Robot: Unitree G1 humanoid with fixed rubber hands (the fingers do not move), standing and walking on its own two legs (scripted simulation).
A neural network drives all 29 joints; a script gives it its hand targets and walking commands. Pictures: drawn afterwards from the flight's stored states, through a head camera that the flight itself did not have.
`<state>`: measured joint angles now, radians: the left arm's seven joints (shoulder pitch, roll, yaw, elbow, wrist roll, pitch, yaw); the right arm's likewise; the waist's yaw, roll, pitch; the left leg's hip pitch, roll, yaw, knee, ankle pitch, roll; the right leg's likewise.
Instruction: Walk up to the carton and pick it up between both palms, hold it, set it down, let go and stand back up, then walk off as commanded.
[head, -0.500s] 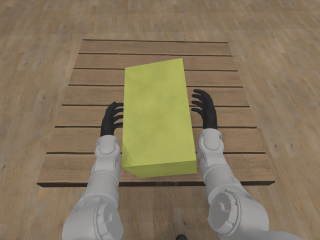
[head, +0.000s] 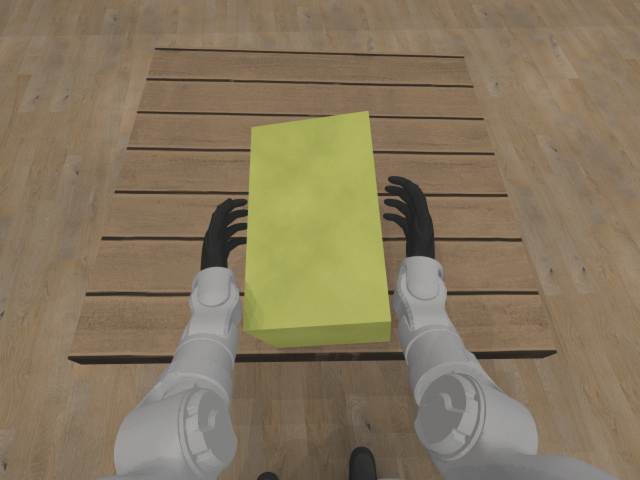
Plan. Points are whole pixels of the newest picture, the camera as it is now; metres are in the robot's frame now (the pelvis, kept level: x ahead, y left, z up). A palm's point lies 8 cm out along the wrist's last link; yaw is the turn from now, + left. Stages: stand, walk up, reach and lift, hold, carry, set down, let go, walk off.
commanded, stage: set down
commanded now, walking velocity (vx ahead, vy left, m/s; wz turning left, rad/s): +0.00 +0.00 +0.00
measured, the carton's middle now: (320, 234) +0.45 -0.01 -0.06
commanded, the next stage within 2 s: none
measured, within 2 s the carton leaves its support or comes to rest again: rests again in 1.74 s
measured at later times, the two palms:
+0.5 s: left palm (222, 260) +0.40 +0.13 -0.04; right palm (411, 241) +0.41 -0.13 -0.01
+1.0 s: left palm (228, 258) +0.40 +0.13 -0.05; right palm (415, 246) +0.41 -0.14 -0.02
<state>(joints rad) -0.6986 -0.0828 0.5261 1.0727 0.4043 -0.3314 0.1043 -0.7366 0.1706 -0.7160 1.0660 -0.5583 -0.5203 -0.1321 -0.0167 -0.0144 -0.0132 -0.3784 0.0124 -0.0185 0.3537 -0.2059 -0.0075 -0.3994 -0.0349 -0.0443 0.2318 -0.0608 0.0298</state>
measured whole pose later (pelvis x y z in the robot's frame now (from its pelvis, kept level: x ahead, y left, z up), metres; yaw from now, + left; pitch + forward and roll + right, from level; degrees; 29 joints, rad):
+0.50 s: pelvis +0.00 -0.01 -0.01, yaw +1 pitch +22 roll -1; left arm -0.77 -0.03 0.56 1.22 0.40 -0.45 0.09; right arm -0.79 0.15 -0.77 1.11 -0.62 -0.54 -0.13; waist -0.02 0.00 -0.10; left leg -0.58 0.02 -0.04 0.41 -0.21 -0.02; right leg -0.60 -0.03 -0.07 0.29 -0.08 0.02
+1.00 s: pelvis -0.01 -0.01 -0.01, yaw +0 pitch +24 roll -1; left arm -0.83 -0.03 0.60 1.25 0.43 -0.50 0.09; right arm -0.83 0.14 -0.84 1.12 -0.65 -0.56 -0.11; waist -0.02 -0.01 -0.09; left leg -0.65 0.02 -0.03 0.46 -0.22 -0.01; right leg -0.67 -0.03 -0.05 0.34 -0.08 0.02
